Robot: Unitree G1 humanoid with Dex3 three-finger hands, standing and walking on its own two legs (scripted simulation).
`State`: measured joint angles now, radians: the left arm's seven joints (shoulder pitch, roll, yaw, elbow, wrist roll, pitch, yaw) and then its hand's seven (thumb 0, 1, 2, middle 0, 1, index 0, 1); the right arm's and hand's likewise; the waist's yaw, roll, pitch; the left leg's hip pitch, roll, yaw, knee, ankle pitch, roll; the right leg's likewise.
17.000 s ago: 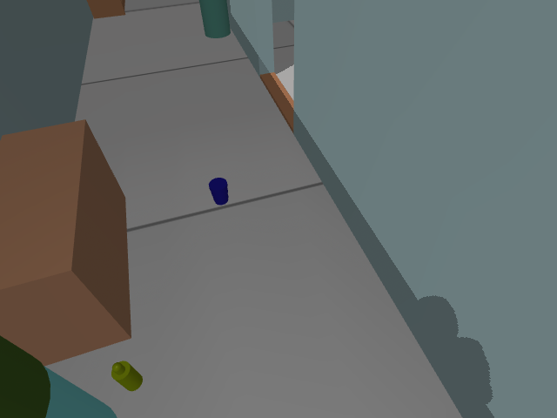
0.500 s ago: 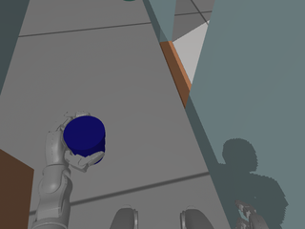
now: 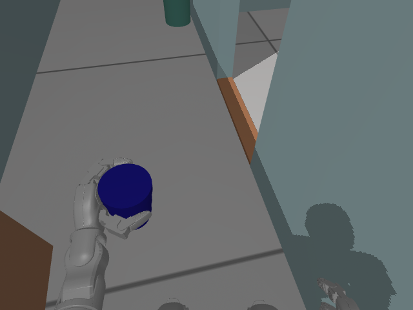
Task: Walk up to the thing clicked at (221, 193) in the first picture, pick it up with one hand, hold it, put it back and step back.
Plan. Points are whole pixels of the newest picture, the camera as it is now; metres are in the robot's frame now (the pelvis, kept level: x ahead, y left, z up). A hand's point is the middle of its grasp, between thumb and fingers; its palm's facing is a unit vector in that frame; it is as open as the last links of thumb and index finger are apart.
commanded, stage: lift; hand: left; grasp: from the side
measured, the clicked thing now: (129, 200) +0.34 +0.17 +0.03
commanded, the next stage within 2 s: hold in 0.28 s
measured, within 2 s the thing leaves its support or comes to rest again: neither
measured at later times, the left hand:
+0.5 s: hand (127, 186) +0.34 +0.16 +0.07, palm faces +0.14 -0.99 +0.00, open 11.7 cm
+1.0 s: hand (129, 181) +0.34 +0.16 +0.08, palm faces +0.14 -0.99 -0.01, open 11.7 cm
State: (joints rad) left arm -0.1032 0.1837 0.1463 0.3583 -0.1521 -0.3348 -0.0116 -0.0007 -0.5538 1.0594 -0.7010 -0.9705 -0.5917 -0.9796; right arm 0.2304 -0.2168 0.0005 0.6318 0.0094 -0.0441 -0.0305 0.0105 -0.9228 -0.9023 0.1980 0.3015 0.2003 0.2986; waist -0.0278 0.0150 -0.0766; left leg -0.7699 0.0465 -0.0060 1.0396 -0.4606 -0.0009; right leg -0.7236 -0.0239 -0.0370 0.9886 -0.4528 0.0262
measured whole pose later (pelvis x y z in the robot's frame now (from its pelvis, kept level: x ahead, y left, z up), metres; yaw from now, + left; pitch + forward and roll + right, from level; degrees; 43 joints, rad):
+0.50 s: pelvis +0.01 +0.00 +0.02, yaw +0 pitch +8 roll -2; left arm -0.11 0.17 0.14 0.38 -0.15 -0.34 0.00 0.00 -0.54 1.04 -0.69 -0.97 -0.59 -0.98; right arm 0.23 -0.22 0.00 0.65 0.01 -0.03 -0.02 0.01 -0.92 -0.90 0.20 0.30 0.20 0.30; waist -0.03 0.02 -0.06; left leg -0.64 0.05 0.00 0.93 -0.43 -0.01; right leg -0.60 -0.02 -0.03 0.89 -0.43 0.02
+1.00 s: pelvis +0.01 -0.01 +0.03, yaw +0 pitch +6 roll -1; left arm -0.11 0.16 0.14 0.38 -0.15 -0.32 0.00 -0.01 -0.51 1.01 -0.70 -0.95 -0.59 -0.96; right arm 0.22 -0.22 -0.01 0.66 0.01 -0.02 -0.02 0.01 -0.93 -0.91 0.20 0.30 0.20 0.30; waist -0.02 0.02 -0.04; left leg -0.56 0.04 0.00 0.86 -0.41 -0.01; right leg -0.53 -0.02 -0.04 0.82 -0.41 0.02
